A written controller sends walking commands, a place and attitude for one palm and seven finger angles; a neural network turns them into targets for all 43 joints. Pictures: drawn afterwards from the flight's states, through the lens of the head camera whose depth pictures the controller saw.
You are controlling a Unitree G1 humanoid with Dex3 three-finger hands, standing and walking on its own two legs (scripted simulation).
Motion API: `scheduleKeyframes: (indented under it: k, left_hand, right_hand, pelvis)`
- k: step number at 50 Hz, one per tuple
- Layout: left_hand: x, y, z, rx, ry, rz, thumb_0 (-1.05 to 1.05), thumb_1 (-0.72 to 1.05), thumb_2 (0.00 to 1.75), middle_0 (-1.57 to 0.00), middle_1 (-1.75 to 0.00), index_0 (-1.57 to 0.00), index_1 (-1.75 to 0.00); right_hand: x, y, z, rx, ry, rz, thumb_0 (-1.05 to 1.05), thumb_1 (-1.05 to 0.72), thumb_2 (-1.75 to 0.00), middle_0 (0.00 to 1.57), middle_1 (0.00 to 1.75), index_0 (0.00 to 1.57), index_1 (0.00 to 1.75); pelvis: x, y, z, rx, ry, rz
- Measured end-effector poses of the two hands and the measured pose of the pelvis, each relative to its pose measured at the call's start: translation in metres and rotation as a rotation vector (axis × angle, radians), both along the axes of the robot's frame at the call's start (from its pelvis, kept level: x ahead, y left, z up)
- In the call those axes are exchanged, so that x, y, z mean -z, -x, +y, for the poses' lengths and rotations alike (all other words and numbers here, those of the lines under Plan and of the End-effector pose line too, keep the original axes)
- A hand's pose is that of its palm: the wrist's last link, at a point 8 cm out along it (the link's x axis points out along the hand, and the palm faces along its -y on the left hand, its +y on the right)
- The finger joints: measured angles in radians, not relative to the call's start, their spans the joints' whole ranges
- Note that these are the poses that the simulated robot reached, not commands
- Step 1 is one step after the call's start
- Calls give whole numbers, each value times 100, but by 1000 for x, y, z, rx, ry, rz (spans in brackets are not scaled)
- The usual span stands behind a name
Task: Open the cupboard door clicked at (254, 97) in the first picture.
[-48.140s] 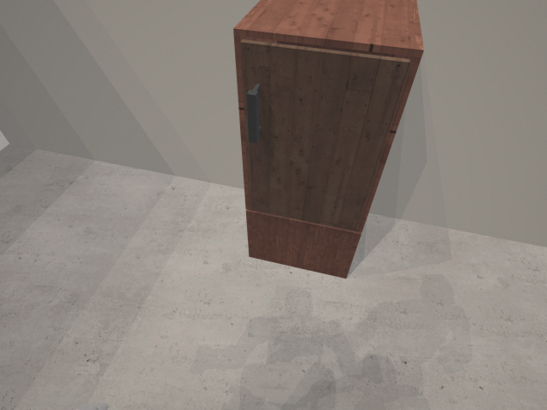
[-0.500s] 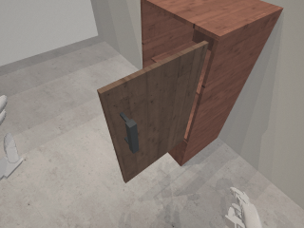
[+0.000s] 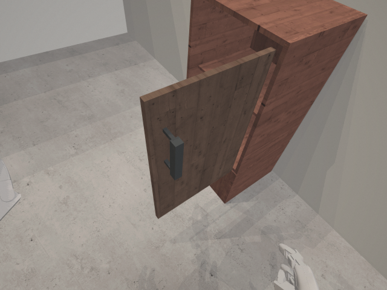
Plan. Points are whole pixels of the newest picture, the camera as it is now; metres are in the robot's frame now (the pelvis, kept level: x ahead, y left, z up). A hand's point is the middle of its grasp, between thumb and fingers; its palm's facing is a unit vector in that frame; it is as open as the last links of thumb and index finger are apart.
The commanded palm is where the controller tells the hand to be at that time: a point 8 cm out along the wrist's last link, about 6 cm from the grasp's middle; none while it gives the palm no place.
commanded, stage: step back with the hand held close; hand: left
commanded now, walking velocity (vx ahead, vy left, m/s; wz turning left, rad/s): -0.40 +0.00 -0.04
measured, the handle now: (171, 154) +0.42 +0.10 +0.00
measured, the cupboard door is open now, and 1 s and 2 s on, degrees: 91 91 91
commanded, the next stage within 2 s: stop stepping back and stand still in 0.30 s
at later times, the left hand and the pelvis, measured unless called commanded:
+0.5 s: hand out of the picture +0.09 +0.19 +0.16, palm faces +0.29 -0.79 -0.54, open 7.4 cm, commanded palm +0.01 +0.24 +0.18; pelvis -0.14 -0.06 +0.00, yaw -1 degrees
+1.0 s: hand out of the picture -0.02 +0.20 +0.16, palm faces +0.45 -0.76 -0.47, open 7.4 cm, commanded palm -0.08 +0.24 +0.18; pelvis -0.21 -0.06 -0.01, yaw +1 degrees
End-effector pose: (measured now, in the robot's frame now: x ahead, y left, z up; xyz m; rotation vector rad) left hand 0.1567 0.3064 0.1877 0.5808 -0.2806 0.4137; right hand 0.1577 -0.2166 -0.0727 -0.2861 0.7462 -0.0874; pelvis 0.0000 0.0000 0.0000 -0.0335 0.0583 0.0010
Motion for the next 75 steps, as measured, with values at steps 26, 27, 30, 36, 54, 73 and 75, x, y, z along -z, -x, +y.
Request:
scheduleKeyframes:
  k: [26,27,30,36,54,73,75]
  left_hand:
    - [7,115,-80,120,-34,145,1,89,90,-21,-30,-21,-30]
    - [7,124,-84,120,-43,154,1,89,90,-21,-30,-21,-30]
    - [4,152,-92,111,-75,164,1,89,90,-21,-30,-21,-30]
    - [-1,193,-90,21,-7,78,1,88,90,-22,-30,-21,-30]
    - [6,223,-65,-13,20,3,1,89,90,-21,-30,-21,-30]
    - [217,209,-70,-91,385,848,0,90,90,-20,-30,-20,-30]
    - [268,239,-92,-104,480,1066,0,91,90,-20,-30,-19,-30]
  right_hand:
    - [-9,136,-90,102,19,-28,1,-90,-90,20,30,20,30]
    - [-8,144,-91,101,9,-40,1,-90,-90,20,30,20,30]
    - [-2,167,-95,94,-11,-53,1,-90,-90,20,30,20,30]
    - [9,215,-104,103,-9,38,1,-90,-90,20,30,20,30]
    - [10,237,-75,72,-26,-53,1,-90,-90,20,30,20,30]
    - [55,236,-79,15,-55,184,1,-90,-90,20,30,20,30]
    - [58,251,-82,36,-49,247,1,-91,-90,20,30,20,30]
  pelvis:
    - [-1,144,-60,25,-56,-10]
    - [0,150,-62,24,-56,-17]
    - [4,167,-71,20,-48,-37]
    - [-2,187,-78,12,-56,-43]
    - [6,215,-59,-6,-49,-92]
    - [13,215,-49,-47,-50,-51]
    - [13,215,-51,-46,-53,-60]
